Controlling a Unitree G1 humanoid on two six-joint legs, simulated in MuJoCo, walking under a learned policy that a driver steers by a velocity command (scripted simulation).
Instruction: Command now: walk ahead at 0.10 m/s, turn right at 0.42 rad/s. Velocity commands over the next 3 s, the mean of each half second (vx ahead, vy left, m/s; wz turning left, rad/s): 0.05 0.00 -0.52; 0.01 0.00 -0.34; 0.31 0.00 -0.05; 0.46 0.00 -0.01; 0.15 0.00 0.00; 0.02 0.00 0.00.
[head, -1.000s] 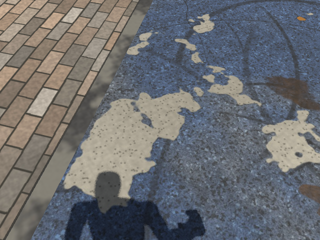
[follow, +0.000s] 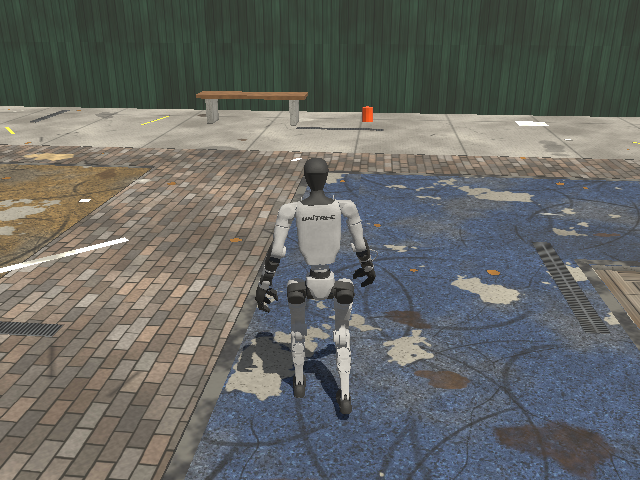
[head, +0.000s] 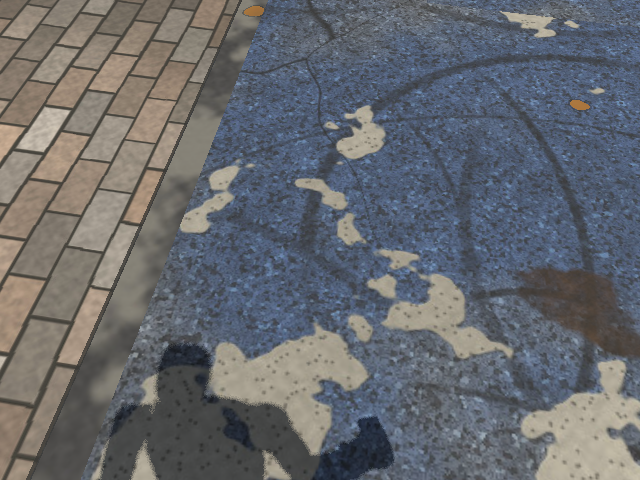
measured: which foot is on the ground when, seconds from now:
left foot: down 0.00-0.32, up 0.34-0.76, down 0.78-1.00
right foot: up 0.00-0.30, down 0.32-0.80, up 0.82-1.00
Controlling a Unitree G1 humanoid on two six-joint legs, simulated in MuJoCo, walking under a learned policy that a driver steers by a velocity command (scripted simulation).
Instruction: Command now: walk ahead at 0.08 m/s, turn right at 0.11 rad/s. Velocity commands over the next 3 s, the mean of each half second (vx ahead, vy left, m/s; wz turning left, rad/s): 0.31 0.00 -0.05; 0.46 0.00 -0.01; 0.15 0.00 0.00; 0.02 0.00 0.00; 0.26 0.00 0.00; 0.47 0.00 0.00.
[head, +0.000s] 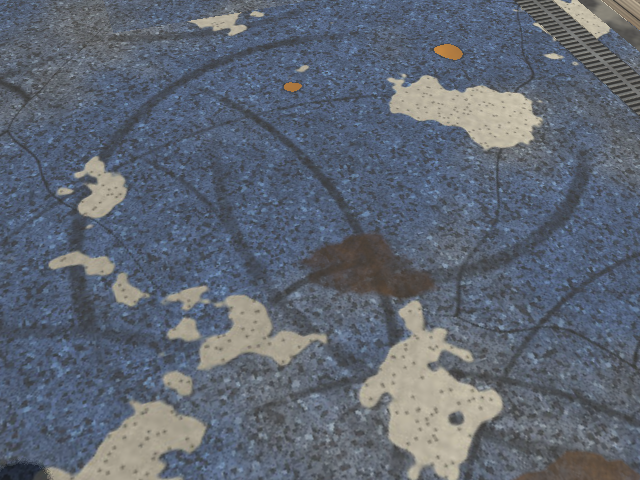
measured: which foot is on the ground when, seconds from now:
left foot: down 0.00-0.10, up 0.12-0.42, down 0.44-1.00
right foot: up 0.00-0.06, down 0.08-0.46, up 0.48-0.96, down 0.98-1.00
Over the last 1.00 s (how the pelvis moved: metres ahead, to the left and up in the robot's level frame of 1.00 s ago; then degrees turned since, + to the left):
0.05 -0.01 0.01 -26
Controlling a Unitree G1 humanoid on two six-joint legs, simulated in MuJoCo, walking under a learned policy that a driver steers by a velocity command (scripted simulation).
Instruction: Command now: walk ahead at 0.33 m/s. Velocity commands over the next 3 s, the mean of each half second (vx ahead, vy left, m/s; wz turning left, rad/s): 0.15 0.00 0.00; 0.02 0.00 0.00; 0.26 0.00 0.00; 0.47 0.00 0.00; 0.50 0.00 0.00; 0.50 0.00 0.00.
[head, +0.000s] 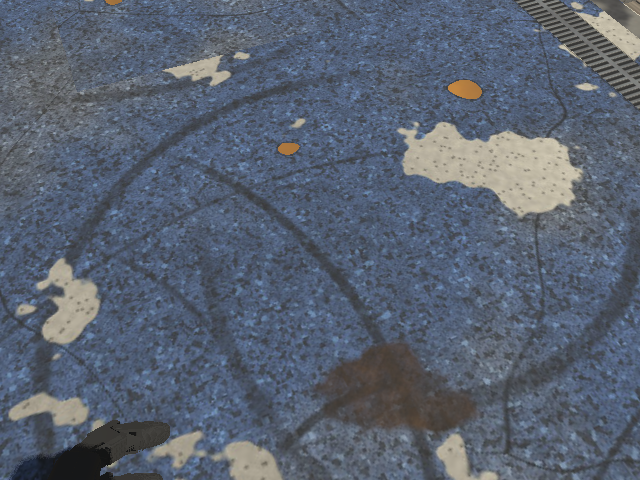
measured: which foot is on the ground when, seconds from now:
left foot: down 0.00-0.00, up 0.02-0.36, down 0.38-1.00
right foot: down 0.00-1.00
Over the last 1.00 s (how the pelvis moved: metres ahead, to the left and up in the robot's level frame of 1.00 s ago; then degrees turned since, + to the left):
0.40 0.02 -0.02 1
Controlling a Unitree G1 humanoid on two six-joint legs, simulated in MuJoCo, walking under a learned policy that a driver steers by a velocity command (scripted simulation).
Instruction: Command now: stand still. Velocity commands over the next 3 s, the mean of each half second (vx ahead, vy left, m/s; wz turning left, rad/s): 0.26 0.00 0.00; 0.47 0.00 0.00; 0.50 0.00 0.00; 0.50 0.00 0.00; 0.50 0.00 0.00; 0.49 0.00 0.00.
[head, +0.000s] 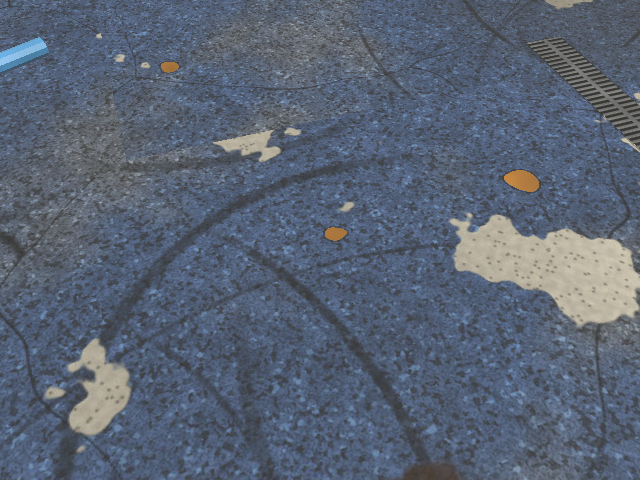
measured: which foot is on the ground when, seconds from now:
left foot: down 0.00-0.78, up 0.80-1.00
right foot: down 0.00-0.32, up 0.34-0.74, down 0.76-1.00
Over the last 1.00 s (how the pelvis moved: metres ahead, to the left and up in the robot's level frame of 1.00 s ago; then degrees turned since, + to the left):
0.18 0.02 0.02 0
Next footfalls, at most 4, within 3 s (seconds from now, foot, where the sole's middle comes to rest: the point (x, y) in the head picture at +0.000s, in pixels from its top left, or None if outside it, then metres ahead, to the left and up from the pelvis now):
0.76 right None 0.43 -0.12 -0.77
1.32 left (286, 376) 0.74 0.12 -0.77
1.86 right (384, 272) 1.05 -0.13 -0.77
2.42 left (299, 187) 1.37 0.11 -0.77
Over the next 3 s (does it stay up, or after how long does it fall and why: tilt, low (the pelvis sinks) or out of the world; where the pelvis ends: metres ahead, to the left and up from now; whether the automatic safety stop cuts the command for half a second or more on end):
stays up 1.52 -0.02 -0.02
